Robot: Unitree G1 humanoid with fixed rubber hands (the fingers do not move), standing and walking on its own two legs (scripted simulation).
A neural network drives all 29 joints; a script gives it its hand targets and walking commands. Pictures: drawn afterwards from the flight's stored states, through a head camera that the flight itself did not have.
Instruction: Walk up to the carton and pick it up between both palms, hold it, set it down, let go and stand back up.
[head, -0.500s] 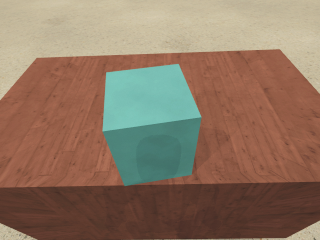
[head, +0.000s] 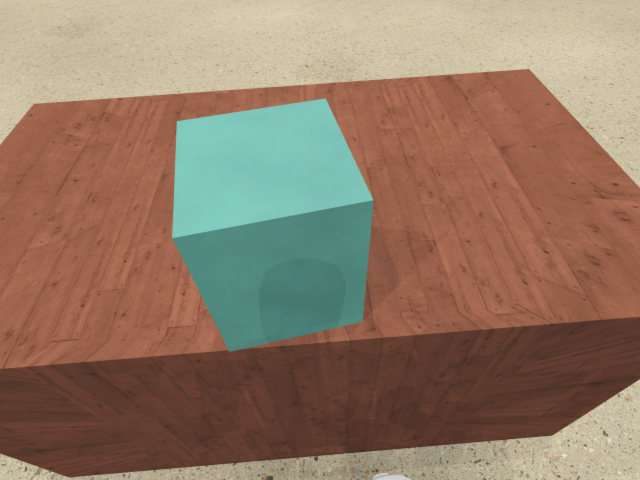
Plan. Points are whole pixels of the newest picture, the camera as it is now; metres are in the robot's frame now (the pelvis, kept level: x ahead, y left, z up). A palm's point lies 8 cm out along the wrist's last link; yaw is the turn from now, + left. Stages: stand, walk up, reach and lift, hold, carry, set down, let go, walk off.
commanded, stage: walk up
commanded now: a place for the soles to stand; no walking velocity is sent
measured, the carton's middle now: (276, 228) +0.43 +0.07 +0.08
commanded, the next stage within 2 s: reach and lift in 0.94 s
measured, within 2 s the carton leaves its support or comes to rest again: neither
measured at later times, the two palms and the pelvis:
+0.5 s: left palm out of the picture +0.07 +0.25 -0.12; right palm out of the picture +0.03 -0.25 -0.13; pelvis -0.01 +0.01 +0.00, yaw -2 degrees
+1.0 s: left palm out of the picture +0.09 +0.25 -0.12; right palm out of the picture +0.04 -0.25 -0.14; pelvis -0.01 +0.01 +0.00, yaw +0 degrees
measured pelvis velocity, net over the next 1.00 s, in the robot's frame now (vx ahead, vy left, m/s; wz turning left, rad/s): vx -0.01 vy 0.01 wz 0.00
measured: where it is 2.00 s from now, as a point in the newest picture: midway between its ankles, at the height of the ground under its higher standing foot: outside the picture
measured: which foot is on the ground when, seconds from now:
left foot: down 0.00-1.00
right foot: down 0.00-1.00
